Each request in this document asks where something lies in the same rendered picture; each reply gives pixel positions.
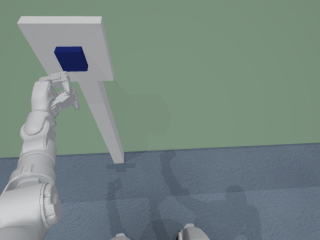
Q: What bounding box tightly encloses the robot left hand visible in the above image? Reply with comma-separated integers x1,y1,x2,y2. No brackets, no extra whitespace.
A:
31,71,80,119

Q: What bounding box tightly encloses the panel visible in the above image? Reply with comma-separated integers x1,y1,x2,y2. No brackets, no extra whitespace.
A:
17,16,125,164

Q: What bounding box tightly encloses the robot right thigh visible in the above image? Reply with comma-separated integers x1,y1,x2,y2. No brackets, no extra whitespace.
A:
178,227,210,240

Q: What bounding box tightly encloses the robot right shin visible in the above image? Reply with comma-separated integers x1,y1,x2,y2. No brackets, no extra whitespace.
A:
183,223,195,229

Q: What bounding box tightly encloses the robot left upper arm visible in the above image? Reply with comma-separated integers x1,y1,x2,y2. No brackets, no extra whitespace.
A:
0,182,62,240

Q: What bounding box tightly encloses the left robot forearm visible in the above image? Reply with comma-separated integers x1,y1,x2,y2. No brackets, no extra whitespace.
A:
0,111,57,197

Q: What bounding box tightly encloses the button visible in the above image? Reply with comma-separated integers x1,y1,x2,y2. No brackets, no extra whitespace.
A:
54,46,88,72

